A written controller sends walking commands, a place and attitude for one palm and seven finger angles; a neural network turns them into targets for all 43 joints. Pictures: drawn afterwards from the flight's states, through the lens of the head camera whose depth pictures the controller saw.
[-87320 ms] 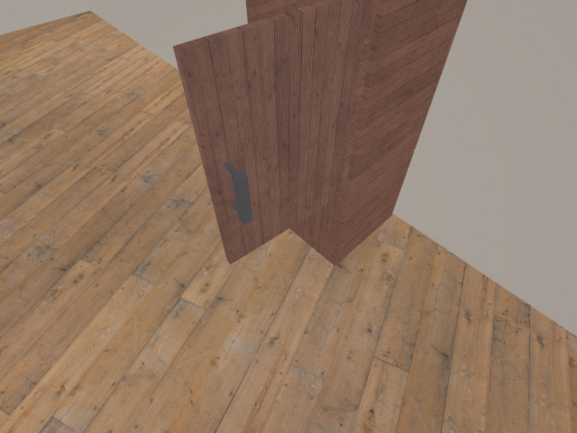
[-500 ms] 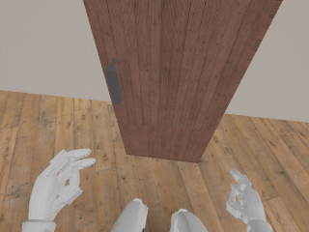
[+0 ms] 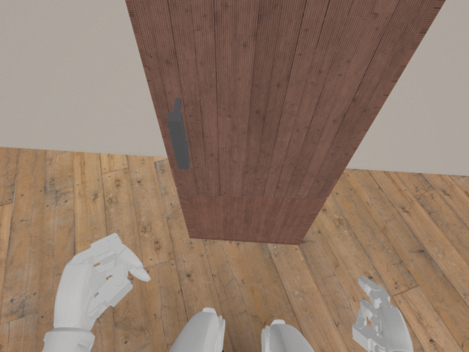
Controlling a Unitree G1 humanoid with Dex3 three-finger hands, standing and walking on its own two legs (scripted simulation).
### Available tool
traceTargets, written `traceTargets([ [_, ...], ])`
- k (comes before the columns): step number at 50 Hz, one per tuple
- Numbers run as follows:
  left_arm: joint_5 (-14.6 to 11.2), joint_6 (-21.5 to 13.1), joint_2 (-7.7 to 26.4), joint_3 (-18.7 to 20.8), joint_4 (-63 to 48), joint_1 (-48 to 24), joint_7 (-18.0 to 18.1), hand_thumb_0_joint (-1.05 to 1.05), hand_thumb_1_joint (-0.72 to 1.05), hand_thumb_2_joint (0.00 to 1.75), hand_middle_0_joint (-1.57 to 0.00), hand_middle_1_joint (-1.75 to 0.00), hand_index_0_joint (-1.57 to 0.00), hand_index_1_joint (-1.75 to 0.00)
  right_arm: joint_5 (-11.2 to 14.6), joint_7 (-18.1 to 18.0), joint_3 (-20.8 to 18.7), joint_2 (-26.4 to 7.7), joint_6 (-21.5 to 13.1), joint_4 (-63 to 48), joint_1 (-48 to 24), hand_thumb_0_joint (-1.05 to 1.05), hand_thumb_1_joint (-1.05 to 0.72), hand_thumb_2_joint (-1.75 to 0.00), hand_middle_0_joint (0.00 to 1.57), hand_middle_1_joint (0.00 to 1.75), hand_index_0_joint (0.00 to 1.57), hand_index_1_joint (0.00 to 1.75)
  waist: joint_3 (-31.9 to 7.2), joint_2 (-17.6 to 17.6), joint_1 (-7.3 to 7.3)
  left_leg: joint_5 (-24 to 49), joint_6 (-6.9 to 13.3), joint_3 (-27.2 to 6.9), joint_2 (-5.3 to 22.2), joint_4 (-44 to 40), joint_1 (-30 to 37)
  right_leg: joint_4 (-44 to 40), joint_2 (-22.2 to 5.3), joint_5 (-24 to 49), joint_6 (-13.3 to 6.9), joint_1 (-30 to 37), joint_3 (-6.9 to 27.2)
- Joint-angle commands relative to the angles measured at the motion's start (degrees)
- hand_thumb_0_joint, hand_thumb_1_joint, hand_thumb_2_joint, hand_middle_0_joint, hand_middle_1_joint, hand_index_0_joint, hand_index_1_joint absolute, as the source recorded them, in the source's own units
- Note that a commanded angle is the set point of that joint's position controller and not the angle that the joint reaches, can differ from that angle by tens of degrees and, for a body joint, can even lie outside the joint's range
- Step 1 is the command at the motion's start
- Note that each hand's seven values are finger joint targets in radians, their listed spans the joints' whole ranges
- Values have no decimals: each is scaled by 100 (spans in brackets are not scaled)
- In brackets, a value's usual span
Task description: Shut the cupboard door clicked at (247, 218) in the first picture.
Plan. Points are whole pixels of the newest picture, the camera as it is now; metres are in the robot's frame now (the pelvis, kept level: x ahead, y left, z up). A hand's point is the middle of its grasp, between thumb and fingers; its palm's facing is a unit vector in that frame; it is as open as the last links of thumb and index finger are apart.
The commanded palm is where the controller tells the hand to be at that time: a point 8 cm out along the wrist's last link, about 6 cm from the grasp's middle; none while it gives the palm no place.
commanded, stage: raise the hand and make a fist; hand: left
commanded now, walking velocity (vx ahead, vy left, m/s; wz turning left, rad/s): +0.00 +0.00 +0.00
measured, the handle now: (181, 135) +0.50 +0.15 +0.05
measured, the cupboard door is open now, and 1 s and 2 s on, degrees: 3 3 3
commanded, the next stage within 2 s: bring the fist close to the handle in 0.84 s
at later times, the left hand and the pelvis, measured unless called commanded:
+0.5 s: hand (111, 270) +0.23 +0.20 +0.05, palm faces +0.06 -1.00 -0.04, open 3.1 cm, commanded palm +0.20 +0.25 +0.05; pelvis +0.00 +0.00 +0.01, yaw +0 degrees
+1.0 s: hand (129, 271) +0.23 +0.17 +0.05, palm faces +0.06 -1.00 -0.03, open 3.1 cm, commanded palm +0.22 +0.22 +0.05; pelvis +0.00 -0.01 +0.00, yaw +0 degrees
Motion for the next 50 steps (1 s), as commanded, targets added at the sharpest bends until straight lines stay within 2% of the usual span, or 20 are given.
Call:
traceTargets([
  [1,-17,-301,476,299,-1296,-73,76,0,90,90,-119,-138,-119,-138,20,-34,-224,-670,-223,-945,-165,0,-90,-90,20,30,20,30,-1255,254,30,1177,-545,-816,408,-1530,1733,-869,-106,856,-4,312,9],
  [4,-30,-208,566,409,-1199,-81,36,0,90,90,-124,-144,-124,-144,13,-36,-218,-687,-140,-962,-109,0,-90,-90,20,30,20,30,-1299,121,19,1346,-542,-807,403,-1481,1718,-876,-71,991,-9,421,13],
  [5,-5,-188,465,276,-1224,-119,1,0,90,90,-126,-146,-126,-146,19,-24,-201,-681,-122,-1001,-135,0,-90,-90,20,30,20,30,-1228,309,2,1414,-573,-804,413,-1497,1790,-879,-89,1006,-10,352,-3],
  [9,-53,-142,622,411,-1198,-333,-94,0,90,90,-130,-150,-130,-150,13,-22,-176,-703,-63,-1012,-102,0,-90,-90,20,30,20,30,-1236,275,-9,1272,-594,-877,409,-1532,1777,-894,-64,948,-19,374,-3],
  [13,-96,-145,613,436,-1183,-457,-156,0,90,90,-130,-150,-130,-150,24,-16,-161,-696,-38,-1036,-120,0,-90,-90,20,30,20,30,-1213,308,4,1193,-650,-918,413,-1601,1847,-917,-68,901,-21,360,-19],
  [14,-104,-124,722,525,-1120,-495,-165,0,90,90,-130,-150,-130,-150,23,-27,-148,-712,-32,-1027,-120,0,-90,-90,20,30,20,30,-1194,272,8,1180,-624,-920,404,-1581,1767,-913,-48,906,-30,384,-3],
  [16,-145,-128,680,525,-1116,-540,-208,0,90,90,-130,-150,-130,-150,37,-28,-157,-706,-33,-1022,-142,0,-90,-90,20,30,20,30,-1273,295,10,1122,-623,-877,398,-1566,1789,-952,-62,884,-21,408,19],
  [18,-179,-95,684,545,-1003,-569,-240,0,90,90,-130,-150,-130,-150,44,-30,-141,-705,-21,-1021,-130,0,-90,-90,20,30,20,30,-1161,191,-1,986,-597,-858,373,-1599,1662,-1000,-61,834,-21,484,22],
  [19,-182,-95,781,621,-1008,-578,-243,0,90,90,-130,-150,-130,-150,53,-43,-141,-725,-24,-1025,-142,0,-90,-90,20,30,20,30,-1191,210,38,1006,-584,-856,370,-1589,1633,-996,-49,836,-38,534,42],
  [20,-190,-105,756,600,-1052,-641,-266,0,90,90,-130,-150,-130,-150,54,-44,-142,-714,-28,-1012,-158,0,-90,-90,20,30,20,30,-1284,308,33,1085,-589,-818,356,-1573,1680,-988,-74,878,-34,554,48],
  [25,-313,-83,707,616,-782,-524,-357,0,90,90,-130,-150,-130,-150,80,-49,-133,-704,-49,-990,-169,0,-90,-90,20,30,20,30,-1163,45,35,954,-467,-657,299,-1472,1362,-1123,-82,804,-19,756,153],
  [26,-330,-102,691,597,-846,-567,-364,0,90,90,-130,-150,-130,-150,84,-49,-137,-699,-56,-992,-191,0,-90,-90,20,30,20,30,-1169,105,43,972,-454,-626,291,-1450,1342,-1138,-94,813,-18,780,184],
  [29,-293,-116,861,687,-889,-586,-328,0,90,90,-130,-150,-130,-150,74,-46,-140,-720,-50,-988,-156,0,-90,-90,20,30,20,30,-1181,179,53,950,-415,-602,279,-1415,1276,-1144,-90,787,-24,810,242],
  [31,-295,-126,779,652,-856,-591,-302,0,90,90,-130,-150,-130,-150,76,-47,-140,-694,-42,-994,-164,0,-90,-90,20,30,20,30,-1192,-3,24,959,-368,-527,270,-1342,1204,-1189,-119,819,10,876,308],
  [35,-281,-224,833,688,-979,-625,-239,0,90,90,-130,-150,-130,-150,72,-39,-144,-679,-42,-991,-194,0,-90,-90,20,30,20,30,-1237,114,38,981,-345,-473,263,-1266,1152,-1176,-131,827,10,893,381],
  [39,-309,-225,817,696,-831,-551,-253,0,90,90,-130,-150,-130,-150,73,-32,-138,-679,-21,-969,-156,0,-90,-90,20,30,20,30,-1166,-42,11,937,-317,-449,251,-1192,975,-1215,-129,808,31,968,470],
  [40,-301,-226,739,626,-861,-560,-272,0,90,90,-130,-150,-130,-150,84,-29,-144,-665,-18,-971,-198,0,-90,-90,20,30,20,30,-1201,-27,5,974,-311,-421,254,-1168,1005,-1215,-156,877,45,976,489],
  [47,-316,-122,779,658,-847,-641,-316,0,90,90,-130,-150,-130,-150,101,-51,-118,-644,22,-1018,-185,0,-90,-90,20,30,20,30,-1178,-81,4,894,-287,-394,251,-1100,881,-1303,-189,778,78,1059,619],
  [49,-262,-179,745,502,-1006,-1287,-265,0,90,90,-130,-150,-130,-150,79,-72,-110,-659,3,-955,-187,0,-90,-90,20,30,20,30,-1166,48,-122,899,-265,-429,258,-1042,958,-1236,-162,782,64,870,573],
  [50,-233,-188,726,483,-927,-1379,-238,0,90,90,-130,-150,-130,-150,77,-67,-104,-653,-11,-924,-197,0,-90,-90,20,30,20,30,-1163,72,-113,828,-279,-444,263,-1067,981,-1234,-167,686,56,791,541],
])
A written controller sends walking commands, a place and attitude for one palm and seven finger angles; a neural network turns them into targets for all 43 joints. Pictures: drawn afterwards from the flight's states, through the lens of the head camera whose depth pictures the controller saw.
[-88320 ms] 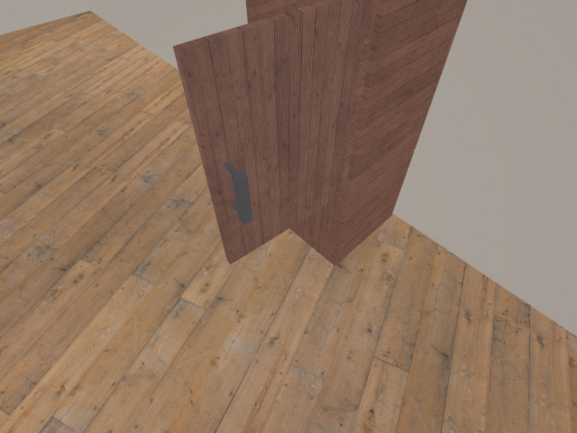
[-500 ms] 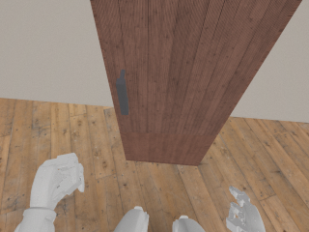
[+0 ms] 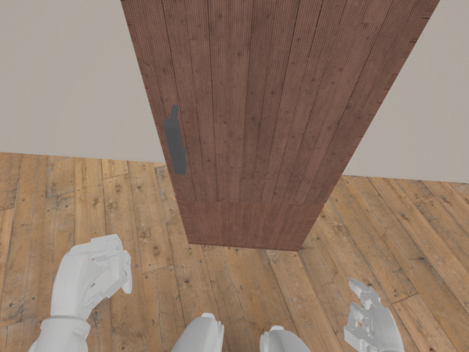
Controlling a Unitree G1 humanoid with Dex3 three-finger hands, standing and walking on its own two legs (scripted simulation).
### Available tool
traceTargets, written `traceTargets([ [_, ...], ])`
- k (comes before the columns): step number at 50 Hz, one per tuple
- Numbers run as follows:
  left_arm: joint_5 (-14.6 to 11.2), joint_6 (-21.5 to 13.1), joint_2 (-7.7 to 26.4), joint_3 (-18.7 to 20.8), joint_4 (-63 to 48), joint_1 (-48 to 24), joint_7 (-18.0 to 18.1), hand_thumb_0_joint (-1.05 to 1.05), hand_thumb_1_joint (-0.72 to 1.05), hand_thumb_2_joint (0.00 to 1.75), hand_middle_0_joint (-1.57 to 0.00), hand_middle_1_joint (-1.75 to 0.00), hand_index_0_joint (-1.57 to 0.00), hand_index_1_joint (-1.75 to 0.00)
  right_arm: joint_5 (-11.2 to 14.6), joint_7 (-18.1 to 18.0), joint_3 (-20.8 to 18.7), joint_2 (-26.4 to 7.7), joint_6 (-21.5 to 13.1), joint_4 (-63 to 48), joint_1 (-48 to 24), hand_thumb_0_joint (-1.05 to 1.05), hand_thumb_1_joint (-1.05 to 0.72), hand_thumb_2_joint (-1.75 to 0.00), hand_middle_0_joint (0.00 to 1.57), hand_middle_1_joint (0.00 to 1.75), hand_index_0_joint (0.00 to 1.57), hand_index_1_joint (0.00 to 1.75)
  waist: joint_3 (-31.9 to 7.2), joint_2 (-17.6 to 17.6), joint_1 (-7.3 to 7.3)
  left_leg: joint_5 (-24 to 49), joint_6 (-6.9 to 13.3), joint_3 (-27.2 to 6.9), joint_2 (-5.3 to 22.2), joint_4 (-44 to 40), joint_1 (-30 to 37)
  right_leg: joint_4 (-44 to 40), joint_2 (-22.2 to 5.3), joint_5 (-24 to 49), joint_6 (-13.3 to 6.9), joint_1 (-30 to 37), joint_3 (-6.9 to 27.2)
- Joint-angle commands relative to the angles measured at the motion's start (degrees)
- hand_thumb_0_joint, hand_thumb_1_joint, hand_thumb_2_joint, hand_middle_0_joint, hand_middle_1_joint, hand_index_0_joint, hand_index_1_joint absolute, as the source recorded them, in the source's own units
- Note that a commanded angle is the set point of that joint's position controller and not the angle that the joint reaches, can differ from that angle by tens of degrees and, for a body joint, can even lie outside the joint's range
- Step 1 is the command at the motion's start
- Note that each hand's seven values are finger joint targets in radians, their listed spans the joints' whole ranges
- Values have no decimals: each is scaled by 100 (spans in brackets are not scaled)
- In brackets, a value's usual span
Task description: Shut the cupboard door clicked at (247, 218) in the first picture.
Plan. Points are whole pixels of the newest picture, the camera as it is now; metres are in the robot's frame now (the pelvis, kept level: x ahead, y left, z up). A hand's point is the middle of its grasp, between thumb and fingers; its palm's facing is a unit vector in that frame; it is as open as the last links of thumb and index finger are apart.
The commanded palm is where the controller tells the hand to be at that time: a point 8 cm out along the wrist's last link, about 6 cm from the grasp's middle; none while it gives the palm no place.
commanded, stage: bring the fist close to the handle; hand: left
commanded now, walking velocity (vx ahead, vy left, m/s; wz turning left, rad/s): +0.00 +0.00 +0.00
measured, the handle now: (177, 141) +0.49 +0.16 +0.04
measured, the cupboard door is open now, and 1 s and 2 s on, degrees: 3 3 0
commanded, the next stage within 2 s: push the door shut along its arc in 1.34 s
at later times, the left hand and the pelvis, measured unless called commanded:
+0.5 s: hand (158, 221) +0.31 +0.15 +0.05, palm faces +0.03 -1.00 -0.01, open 3.1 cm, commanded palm +0.30 +0.20 +0.05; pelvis +0.01 +0.00 +0.01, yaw +0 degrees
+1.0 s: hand (193, 177) +0.40 +0.11 +0.05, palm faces +0.04 -1.00 -0.03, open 3.1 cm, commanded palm +0.37 +0.16 +0.05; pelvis +0.00 +0.00 +0.01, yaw -1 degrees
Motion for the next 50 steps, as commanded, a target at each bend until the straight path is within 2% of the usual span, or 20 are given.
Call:
traceTargets([
  [1,-20,-431,510,143,-1197,-1105,73,0,90,90,-130,-150,-130,-150,11,-97,-297,-734,-352,-753,-219,0,-90,-90,20,30,20,30,-1040,36,-186,796,-181,-359,216,-1024,840,-1164,-222,633,157,580,610],
  [5,65,-319,557,172,-861,-1467,143,0,90,90,-130,-150,-130,-150,7,-100,-305,-757,-337,-654,-167,0,-90,-90,20,30,20,30,-1283,-45,-156,918,-167,-343,212,-1013,894,-1142,-231,818,162,704,610],
  [7,105,-233,499,96,-913,-1574,181,0,90,90,-130,-150,-130,-150,14,-81,-307,-751,-314,-664,-168,0,-90,-90,20,30,20,30,-1482,103,-95,1108,-181,-338,210,-1093,1097,-1106,-238,1058,150,807,560],
  [11,184,-49,384,20,-737,-1568,346,0,90,90,-130,-150,-130,-150,11,-34,-298,-714,-204,-681,-126,0,-90,-90,20,30,20,30,-1562,-29,-56,1436,-189,-317,217,-1204,1258,-1112,-234,1506,164,1040,502],
  [14,258,3,521,196,-282,-1967,521,0,90,90,-130,-150,-130,-150,-21,-22,-280,-738,-107,-608,-92,0,-90,-90,20,30,20,30,-1246,-255,-114,1257,-170,-310,209,-1185,1006,-1189,-231,1345,177,979,542],
  [15,304,-52,454,118,-253,-2280,554,0,90,90,-130,-150,-130,-150,-26,-14,-282,-719,-96,-582,-157,0,-90,-90,20,30,20,30,-1215,-220,-158,1214,-167,-268,212,-1148,996,-1207,-270,1325,198,916,596],
  [20,392,-276,310,-64,-130,-2784,662,0,90,90,-130,-150,-130,-150,-50,34,-309,-739,-69,-507,-131,0,-90,-90,20,30,20,30,-1526,57,-131,1382,-209,-292,228,-1237,1372,-1130,-253,1430,139,864,509],
  [21,425,-298,111,-284,-148,-2899,672,0,90,90,-130,-150,-130,-150,-55,48,-317,-728,-70,-492,-113,0,-90,-90,20,30,20,30,-1629,124,-189,1484,-217,-302,237,-1239,1540,-1110,-256,1517,141,812,466],
  [23,467,-287,132,-283,103,-3011,728,0,90,90,-130,-150,-130,-150,-53,62,-339,-759,-46,-422,-48,0,-90,-90,20,30,20,30,-1544,5,-211,1485,-248,-352,267,-1290,1629,-1134,-239,1484,137,690,411],
  [24,473,-264,64,-371,227,-3177,749,0,90,90,-130,-150,-130,-150,-59,64,-330,-782,-28,-399,-14,0,-90,-90,20,30,20,30,-1504,-127,-282,1458,-220,-375,260,-1284,1577,-1159,-223,1478,146,696,413],
  [27,601,-261,-43,-477,429,-3638,900,0,90,90,-130,-150,-130,-150,-69,87,-349,-775,31,-337,-12,0,-90,-90,20,30,20,30,-1565,-26,-286,1458,-260,-392,280,-1334,1763,-1147,-247,1439,143,556,378],
  [29,635,-256,163,-238,624,-3856,1044,0,90,90,-130,-150,-130,-150,-87,93,-351,-811,83,-300,42,0,-90,-90,20,30,20,30,-1611,-140,-248,1462,-264,-408,264,-1347,1711,-1146,-229,1437,127,645,381],
  [31,697,-289,1,-331,732,-4014,1159,0,90,90,-130,-150,-130,-150,-104,125,-359,-764,133,-280,22,0,-90,-90,20,30,20,30,-1777,-76,-226,1631,-263,-337,257,-1318,1820,-1133,-256,1637,141,700,405],
  [32,738,-306,4,-334,854,-4114,1210,0,90,90,-130,-150,-130,-150,-106,143,-352,-763,162,-265,35,0,-90,-90,20,30,20,30,-1708,-19,-217,1615,-283,-337,259,-1348,1808,-1138,-256,1613,132,687,396],
  [37,819,-407,11,-252,1561,-4864,1366,0,90,90,-130,-150,-130,-150,-142,171,-351,-766,268,-131,99,0,-90,-90,20,30,20,30,-1634,-243,-335,1425,-234,-287,244,-1293,1614,-1205,-256,1558,171,668,467],
  [39,839,-465,96,-181,1706,-5150,1385,0,90,90,-130,-150,-130,-150,-152,166,-365,-787,292,-95,165,0,-90,-90,20,30,20,30,-1765,-175,-355,1483,-223,-275,237,-1260,1617,-1188,-244,1657,170,727,502],
  [41,852,-504,-32,-243,1924,-5372,1383,0,90,90,-130,-150,-130,-150,-150,193,-375,-765,323,-47,192,0,-90,-90,20,30,20,30,-1823,-87,-352,1573,-248,-265,247,-1273,1708,-1168,-252,1740,166,690,474],
  [43,861,-536,-83,-293,2143,-5811,1404,0,90,90,-130,-150,-130,-150,-154,203,-390,-779,343,41,255,0,-90,-90,20,30,20,30,-1874,-138,-458,1561,-243,-286,254,-1249,1759,-1182,-243,1722,181,594,473],
  [47,896,-619,-52,-202,2672,-6323,1465,0,90,90,-130,-150,-130,-150,-170,224,-417,-789,383,159,372,0,-90,-90,20,30,20,30,-1921,-193,-536,1527,-233,-269,245,-1214,1679,-1202,-243,1743,201,554,503],
  [50,892,-660,235,187,3030,-6051,1483,0,90,90,-130,-150,-130,-150,-178,253,-409,-790,437,138,422,0,-90,-90,20,30,20,30,-2020,-241,-371,1519,-200,-162,196,-1221,1425,-1225,-252,1870,209,873,595],
])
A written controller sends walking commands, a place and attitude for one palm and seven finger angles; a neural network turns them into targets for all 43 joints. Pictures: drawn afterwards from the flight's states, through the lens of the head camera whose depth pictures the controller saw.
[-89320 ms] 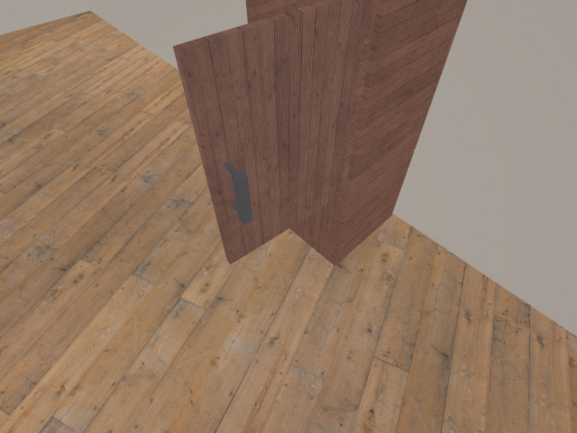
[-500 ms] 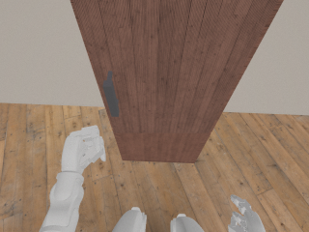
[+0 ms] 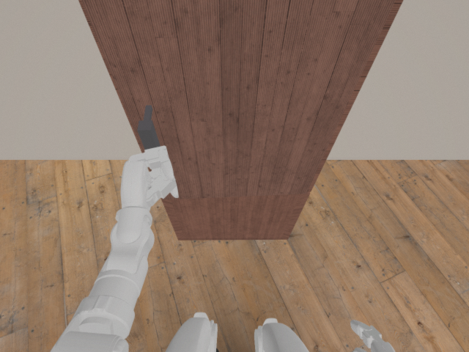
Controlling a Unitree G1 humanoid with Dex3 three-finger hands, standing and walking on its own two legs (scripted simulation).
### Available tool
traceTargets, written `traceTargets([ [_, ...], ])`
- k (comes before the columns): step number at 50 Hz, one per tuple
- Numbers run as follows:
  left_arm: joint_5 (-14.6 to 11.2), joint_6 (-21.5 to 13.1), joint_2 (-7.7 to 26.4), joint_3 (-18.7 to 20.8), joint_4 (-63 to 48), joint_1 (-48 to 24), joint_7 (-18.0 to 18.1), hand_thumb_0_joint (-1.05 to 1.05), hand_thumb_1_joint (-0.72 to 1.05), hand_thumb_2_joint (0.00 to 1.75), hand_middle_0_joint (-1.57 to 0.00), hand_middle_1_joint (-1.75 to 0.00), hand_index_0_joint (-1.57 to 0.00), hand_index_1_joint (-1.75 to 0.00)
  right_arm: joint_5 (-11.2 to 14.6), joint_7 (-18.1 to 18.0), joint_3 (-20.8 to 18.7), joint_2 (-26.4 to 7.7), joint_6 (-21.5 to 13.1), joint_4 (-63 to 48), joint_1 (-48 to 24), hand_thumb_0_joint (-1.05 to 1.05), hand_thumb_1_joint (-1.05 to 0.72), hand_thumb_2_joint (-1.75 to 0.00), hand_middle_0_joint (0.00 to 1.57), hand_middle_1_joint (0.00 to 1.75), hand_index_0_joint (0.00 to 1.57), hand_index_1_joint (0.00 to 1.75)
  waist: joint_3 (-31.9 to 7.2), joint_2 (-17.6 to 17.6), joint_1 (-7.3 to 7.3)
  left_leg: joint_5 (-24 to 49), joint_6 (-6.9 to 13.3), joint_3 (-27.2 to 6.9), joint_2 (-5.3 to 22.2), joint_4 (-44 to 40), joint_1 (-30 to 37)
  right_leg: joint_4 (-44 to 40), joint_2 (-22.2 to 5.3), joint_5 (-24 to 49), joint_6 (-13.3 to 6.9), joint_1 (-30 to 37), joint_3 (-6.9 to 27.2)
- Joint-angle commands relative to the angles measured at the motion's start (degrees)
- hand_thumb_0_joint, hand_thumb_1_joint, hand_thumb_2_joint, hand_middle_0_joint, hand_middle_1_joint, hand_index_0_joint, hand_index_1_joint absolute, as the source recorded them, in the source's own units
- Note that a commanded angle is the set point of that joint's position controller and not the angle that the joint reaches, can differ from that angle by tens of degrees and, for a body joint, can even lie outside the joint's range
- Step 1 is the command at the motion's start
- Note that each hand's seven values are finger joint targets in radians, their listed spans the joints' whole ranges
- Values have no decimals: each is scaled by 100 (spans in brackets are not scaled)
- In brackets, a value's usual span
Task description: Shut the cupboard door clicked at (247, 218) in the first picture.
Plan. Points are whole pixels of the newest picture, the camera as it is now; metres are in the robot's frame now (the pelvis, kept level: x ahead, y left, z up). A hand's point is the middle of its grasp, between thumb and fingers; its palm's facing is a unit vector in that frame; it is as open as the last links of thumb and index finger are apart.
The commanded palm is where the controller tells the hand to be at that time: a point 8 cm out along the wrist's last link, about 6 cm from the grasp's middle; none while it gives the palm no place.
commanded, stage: bring the fist close to the handle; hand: left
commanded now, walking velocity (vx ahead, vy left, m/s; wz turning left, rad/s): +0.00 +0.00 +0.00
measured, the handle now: (154, 142) +0.49 +0.16 +0.04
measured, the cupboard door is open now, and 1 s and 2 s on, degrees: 3 0 0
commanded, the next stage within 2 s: push the door shut along its arc in 0.34 s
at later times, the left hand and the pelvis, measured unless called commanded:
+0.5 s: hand (167, 180) +0.40 +0.13 +0.04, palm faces +0.08 -1.00 -0.03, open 3.1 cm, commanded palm +0.38 +0.17 +0.04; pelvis +0.00 -0.01 +0.00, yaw +0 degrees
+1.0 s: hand (170, 162) +0.43 +0.13 +0.04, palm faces -0.06 -1.00 -0.05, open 3.2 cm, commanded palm +0.44 +0.16 +0.04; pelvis -0.01 +0.00 -0.01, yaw +1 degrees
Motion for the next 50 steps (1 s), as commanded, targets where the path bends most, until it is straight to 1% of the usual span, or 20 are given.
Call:
traceTargets([
  [1,-27,-470,728,458,-750,-1627,11,0,90,90,-130,-150,-130,-150,17,-45,-290,-777,-143,-621,273,0,-90,-90,20,30,20,30,-2057,-326,-7,1320,-181,-287,185,-853,1307,-1046,-244,1779,216,1129,467],
  [3,-16,-516,819,532,-703,-1692,-19,0,90,90,-130,-150,-130,-150,26,-43,-292,-768,-106,-644,295,0,-90,-90,20,30,20,30,-2010,-373,0,1248,-164,-242,180,-861,1171,-1082,-254,1779,231,1239,533],
  [5,-19,-611,863,579,-868,-1755,-39,0,90,90,-130,-150,-130,-150,23,-38,-313,-769,-103,-636,328,0,-90,-90,20,30,20,30,-2217,-178,25,1335,-172,-241,190,-859,1308,-1041,-249,1875,228,1258,533],
  [7,-55,-682,741,473,-1011,-1639,-72,0,90,90,-130,-150,-130,-150,30,-17,-334,-763,-101,-650,351,0,-90,-90,20,30,20,30,-2254,-251,14,1419,-176,-238,202,-885,1416,-1055,-239,1964,228,1313,512],
  [12,-80,-741,678,332,-957,-1887,-158,0,90,90,-130,-150,-130,-150,49,-42,-350,-781,-104,-550,367,0,-90,-90,20,30,20,30,-1973,-344,-151,1169,-138,-230,200,-857,1274,-1170,-269,1751,273,1172,586],
  [15,-119,-805,763,437,-1053,-1806,-173,0,90,90,-130,-150,-130,-150,46,-68,-356,-772,-122,-542,358,0,-90,-90,20,30,20,30,-2170,-136,-61,1277,-144,-205,179,-841,1382,-1149,-282,1880,263,1280,615],
  [17,-146,-775,830,512,-829,-1721,-201,0,90,90,-130,-150,-130,-150,58,-79,-334,-768,-100,-523,339,0,-90,-90,20,30,20,30,-1962,-418,-97,1173,-127,-199,181,-836,1179,-1212,-291,1810,294,1301,655],
  [20,-121,-804,976,609,-769,-1879,-246,0,90,90,-130,-150,-130,-150,60,-106,-323,-765,-102,-505,309,0,-90,-90,20,30,20,30,-1984,-229,-71,1091,-130,-195,174,-821,1144,-1198,-302,1687,283,1266,699],
  [21,-133,-806,834,478,-767,-1944,-279,0,90,90,-130,-150,-130,-150,55,-104,-319,-753,-107,-518,300,0,-90,-90,20,30,20,30,-1972,-308,-131,1113,-122,-206,176,-830,1165,-1199,-302,1730,292,1264,678],
  [23,-144,-817,898,528,-839,-1781,-329,0,90,90,-130,-150,-130,-150,66,-94,-335,-770,-108,-542,303,0,-90,-90,20,30,20,30,-2150,-191,-51,1275,-143,-206,187,-842,1323,-1148,-289,1902,266,1323,643],
  [24,-155,-832,845,405,-976,-2002,-379,0,90,90,-130,-150,-130,-150,73,-96,-331,-783,-119,-563,340,0,-90,-90,20,30,20,30,-2237,12,-117,1380,-136,-236,184,-811,1454,-1090,-268,1998,260,1247,611],
  [26,-106,-805,745,263,-769,-2333,-440,0,90,90,-130,-150,-130,-150,75,-103,-348,-797,-113,-459,380,0,-90,-90,20,30,20,30,-2091,-136,-261,1425,-153,-305,222,-805,1578,-1054,-248,1971,253,968,503],
  [29,-130,-776,864,353,-549,-2660,-494,0,90,90,-130,-150,-130,-150,85,-114,-350,-838,-120,-436,429,0,-90,-90,20,30,20,30,-2068,-34,-296,1358,-155,-352,219,-788,1635,-1051,-220,1799,233,780,476],
  [32,-133,-744,905,417,-158,-2949,-557,0,90,90,-130,-150,-130,-150,84,-110,-330,-839,-103,-384,438,0,-90,-90,20,30,20,30,-2048,-239,-341,1265,-144,-355,210,-764,1469,-1056,-236,1741,248,793,495],
  [35,-109,-745,1193,690,74,-2971,-628,0,90,90,-130,-150,-130,-150,81,-98,-321,-852,-83,-408,490,0,-90,-90,20,30,20,30,-2272,1,-214,1422,-170,-336,192,-740,1486,-959,-230,1880,214,868,504],
  [37,-84,-778,1024,469,91,-3337,-720,0,90,90,-130,-150,-130,-150,84,-83,-328,-846,-65,-393,543,0,-90,-90,20,30,20,30,-2225,-54,-355,1429,-163,-370,206,-716,1534,-953,-223,1855,226,726,486],
  [41,-104,-794,1242,613,525,-3826,-843,0,90,90,-130,-150,-130,-150,98,-93,-333,-901,-44,-310,654,0,-90,-90,20,30,20,30,-2101,-160,-474,1220,-141,-412,217,-687,1399,-986,-208,1589,223,564,491],
  [45,-78,-822,1248,493,834,-4571,-1002,0,90,90,-130,-150,-130,-150,95,-106,-341,-948,-69,-204,772,0,-90,-90,20,30,20,30,-2229,97,-629,1056,-131,-490,217,-613,1474,-950,-208,1308,206,229,489],
  [48,-88,-807,1241,388,1035,-5059,-1095,0,90,90,-130,-150,-130,-150,116,-124,-353,-995,-65,-116,865,0,-90,-90,20,30,20,30,-2123,-28,-820,813,-106,-563,240,-599,1428,-1010,-199,984,214,-26,480],
  [50,-66,-783,1196,270,1177,-5393,-1136,0,90,90,-130,-150,-130,-150,117,-133,-343,-1035,-90,-50,919,0,-90,-90,20,30,20,30,-2126,248,-896,636,-122,-654,247,-627,1558,-968,-197,749,180,-339,414],
])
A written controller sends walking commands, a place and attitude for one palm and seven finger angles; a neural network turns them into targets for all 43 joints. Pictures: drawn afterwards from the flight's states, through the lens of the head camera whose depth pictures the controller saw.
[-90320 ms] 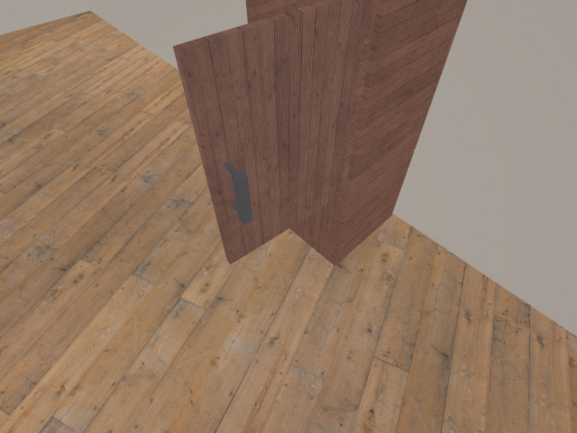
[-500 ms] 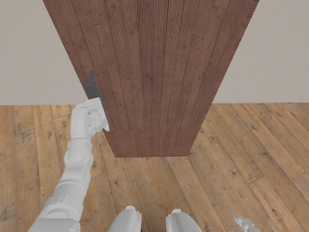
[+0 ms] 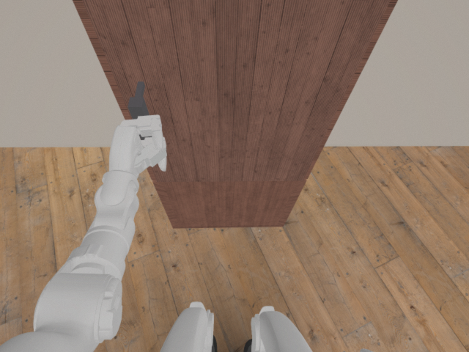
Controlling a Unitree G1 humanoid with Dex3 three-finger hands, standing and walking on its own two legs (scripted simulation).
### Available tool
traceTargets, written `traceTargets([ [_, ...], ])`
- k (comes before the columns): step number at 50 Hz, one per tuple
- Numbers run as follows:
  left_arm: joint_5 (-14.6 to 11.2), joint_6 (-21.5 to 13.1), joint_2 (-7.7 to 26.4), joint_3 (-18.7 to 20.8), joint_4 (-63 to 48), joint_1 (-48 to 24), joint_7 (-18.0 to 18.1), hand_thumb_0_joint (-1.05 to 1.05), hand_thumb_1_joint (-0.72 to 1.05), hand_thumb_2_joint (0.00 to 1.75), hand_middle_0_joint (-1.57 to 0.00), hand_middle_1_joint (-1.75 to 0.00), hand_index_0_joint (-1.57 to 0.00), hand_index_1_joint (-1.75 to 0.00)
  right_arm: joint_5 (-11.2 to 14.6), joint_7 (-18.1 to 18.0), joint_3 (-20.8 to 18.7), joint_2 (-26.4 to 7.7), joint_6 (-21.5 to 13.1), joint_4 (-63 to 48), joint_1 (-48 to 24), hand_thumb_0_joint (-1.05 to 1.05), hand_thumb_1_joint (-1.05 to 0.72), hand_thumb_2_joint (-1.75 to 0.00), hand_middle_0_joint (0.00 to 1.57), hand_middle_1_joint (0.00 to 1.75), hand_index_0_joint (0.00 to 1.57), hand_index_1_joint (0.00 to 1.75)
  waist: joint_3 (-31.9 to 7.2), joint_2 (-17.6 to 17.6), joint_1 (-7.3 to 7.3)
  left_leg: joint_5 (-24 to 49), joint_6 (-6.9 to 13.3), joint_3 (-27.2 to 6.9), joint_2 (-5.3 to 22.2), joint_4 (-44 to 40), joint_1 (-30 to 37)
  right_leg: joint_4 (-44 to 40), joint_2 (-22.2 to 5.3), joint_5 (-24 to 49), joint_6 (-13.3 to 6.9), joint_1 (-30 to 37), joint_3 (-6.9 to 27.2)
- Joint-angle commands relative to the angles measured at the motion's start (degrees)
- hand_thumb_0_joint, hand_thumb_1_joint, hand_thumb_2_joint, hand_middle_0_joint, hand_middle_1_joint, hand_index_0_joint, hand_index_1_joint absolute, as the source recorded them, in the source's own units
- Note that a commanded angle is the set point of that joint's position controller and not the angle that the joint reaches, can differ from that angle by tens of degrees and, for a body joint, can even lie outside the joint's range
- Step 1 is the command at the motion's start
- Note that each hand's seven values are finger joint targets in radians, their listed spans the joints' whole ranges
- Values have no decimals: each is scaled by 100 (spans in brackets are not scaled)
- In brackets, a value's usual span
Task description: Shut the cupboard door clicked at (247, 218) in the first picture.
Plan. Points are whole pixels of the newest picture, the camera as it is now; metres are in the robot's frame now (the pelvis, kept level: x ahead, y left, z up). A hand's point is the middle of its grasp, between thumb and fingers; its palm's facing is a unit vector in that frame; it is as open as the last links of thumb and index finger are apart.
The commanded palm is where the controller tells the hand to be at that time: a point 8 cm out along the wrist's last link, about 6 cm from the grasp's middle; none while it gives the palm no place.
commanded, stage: push the door shut along its arc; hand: left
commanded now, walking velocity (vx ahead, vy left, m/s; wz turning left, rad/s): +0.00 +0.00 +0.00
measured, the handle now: (147, 121) +0.52 +0.16 +0.04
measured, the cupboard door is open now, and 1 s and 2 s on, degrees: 0 0 0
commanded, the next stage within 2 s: pull the fist back off the door in 0.10 s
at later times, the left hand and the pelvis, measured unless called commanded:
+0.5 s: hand (167, 147) +0.45 +0.11 +0.05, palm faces +0.09 -0.99 -0.05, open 3.3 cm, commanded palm +0.44 +0.15 +0.05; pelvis -0.05 +0.01 -0.02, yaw +0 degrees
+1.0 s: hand (170, 172) +0.41 +0.11 +0.04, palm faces +0.06 -1.00 +0.00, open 3.1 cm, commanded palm +0.37 +0.15 +0.05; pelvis +0.01 +0.01 +0.01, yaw -2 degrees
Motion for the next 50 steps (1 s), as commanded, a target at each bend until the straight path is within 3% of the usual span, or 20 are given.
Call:
traceTargets([
  [1,25,-106,700,-144,-840,-3829,-66,0,90,90,-130,-150,-130,-150,40,-106,-306,-962,-213,-315,635,0,-90,-90,20,30,20,30,-2050,132,-761,348,-109,-594,275,-841,1954,-1165,-156,536,191,43,535],
  [2,38,-70,748,-171,-712,-3897,-86,0,90,90,-130,-150,-130,-150,49,-120,-292,-990,-219,-311,641,0,-90,-90,20,30,20,30,-1947,-72,-827,131,-83,-598,272,-843,1774,-1204,-156,371,202,34,563],
  [4,24,-59,702,-278,-753,-4225,-130,0,90,90,-130,-150,-130,-150,53,-138,-265,-995,-273,-327,670,0,-90,-90,20,30,20,30,-2001,198,-897,-77,-60,-609,249,-824,1697,-1168,-158,217,177,-61,580],
  [8,21,99,768,-391,-485,-4427,-199,0,90,90,-130,-150,-130,-150,97,-183,-198,-1071,-368,-258,657,0,-90,-90,20,30,20,30,-1764,196,-1031,-798,-59,-688,289,-894,1441,-1202,-182,-224,181,-287,607],
  [10,-18,135,867,-375,-575,-4616,-247,0,90,90,-130,-150,-130,-150,109,-215,-172,-1117,-459,-252,645,0,-90,-90,20,30,20,30,-1886,332,-1049,-948,-56,-748,306,-915,1457,-1133,-184,-285,176,-368,596],
  [11,-498,180,848,544,-574,-4717,522,0,90,90,-130,-150,-130,-150,34,-251,-188,-1044,-486,-285,532,0,-90,-90,20,30,20,30,-2001,274,-737,-1240,-136,-906,265,-1090,1335,-1092,-182,-352,171,-384,530],
  [13,-285,231,442,308,-380,-4409,1198,0,90,90,-130,-150,-130,-150,-55,-154,-184,-1009,-534,-294,555,0,-90,-90,20,30,20,30,-1952,174,-834,-1354,-168,-898,266,-1155,1389,-1093,-170,-307,224,-382,449],
  [16,252,77,785,302,-244,-4466,1606,0,90,90,-130,-150,-130,-150,-164,-26,-189,-1039,-518,-257,628,0,-90,-90,20,30,20,30,-2051,152,-868,-1198,-153,-775,234,-1042,1244,-1076,-176,-293,241,-312,466],
  [18,582,-57,824,110,-197,-4501,1626,0,90,90,-130,-150,-130,-150,-200,59,-185,-1035,-492,-260,636,0,-90,-90,20,30,20,30,-1997,251,-893,-1169,-149,-712,221,-984,1213,-1089,-176,-330,222,-325,500],
  [19,672,-138,1019,222,-180,-4545,1612,0,90,90,-130,-150,-130,-150,-218,73,-198,-1060,-488,-282,677,0,-90,-90,20,30,20,30,-2067,244,-885,-1174,-145,-744,233,-971,1219,-1036,-172,-340,211,-342,485],
  [21,768,-205,918,76,-148,-4492,1530,0,90,90,-130,-150,-130,-150,-222,111,-199,-1056,-473,-310,650,0,-90,-90,20,30,20,30,-2031,326,-866,-1237,-159,-741,243,-971,1236,-1036,-182,-411,204,-389,501],
  [28,351,-25,952,397,-78,-3857,1309,0,90,90,-130,-150,-130,-150,-146,89,-205,-1071,-452,-434,599,0,-90,-90,20,30,20,30,-1976,7,-652,-1237,-154,-644,231,-1018,988,-1154,-189,-609,210,-20,584],
  [30,302,-38,700,253,-287,-3678,1254,0,90,90,-130,-150,-130,-150,-133,98,-215,-1042,-448,-491,592,0,-90,-90,20,30,20,30,-2148,76,-599,-1180,-161,-687,258,-1079,1199,-1092,-189,-486,211,-49,526],
  [33,264,-2,557,253,-382,-3244,1262,0,90,90,-130,-150,-130,-150,-127,115,-233,-1012,-405,-528,583,0,-90,-90,20,30,20,30,-1952,-114,-516,-1191,-160,-651,264,-1150,1201,-1173,-177,-551,217,26,508],
  [34,266,-83,495,226,-636,-3181,1260,0,90,90,-130,-150,-130,-150,-135,123,-247,-997,-418,-579,582,0,-90,-90,20,30,20,30,-2073,109,-437,-1063,-173,-684,285,-1202,1419,-1090,-171,-366,190,6,464],
  [38,230,-218,515,401,-1308,-2296,1337,0,90,90,-130,-150,-130,-150,-134,166,-298,-936,-340,-670,521,0,-90,-90,20,30,20,30,-2382,21,-159,-392,-195,-587,317,-1267,1744,-1110,-134,46,180,465,434],
  [41,226,-291,136,109,-2107,-1531,1368,0,90,90,-130,-150,-130,-150,-112,207,-342,-864,-264,-793,427,0,-90,-90,20,30,20,30,-2556,151,-41,392,-241,-559,366,-1289,2279,-1097,-93,594,163,624,360],
  [44,215,-224,50,-39,-2619,-823,1399,0,90,90,-130,-150,-130,-150,-82,202,-357,-849,-184,-886,369,0,-90,-90,20,30,20,30,-2421,-65,8,940,-234,-480,382,-1263,2384,-1132,-77,1010,161,882,341],
  [46,229,-172,-271,-352,-2910,-479,1415,0,90,90,-130,-150,-130,-150,-61,195,-371,-783,-137,-895,294,0,-90,-90,20,30,20,30,-2158,-166,-12,1136,-242,-450,399,-1305,2499,-1187,-89,1198,179,911,299],
  [50,206,-163,-271,-407,-3515,185,1442,0,90,90,-130,-150,-130,-150,-52,147,-366,-730,-115,-966,114,0,-90,-90,20,30,20,30,-2145,-103,116,1573,-243,-376,366,-1241,2608,-1149,-119,1661,171,1117,333],
])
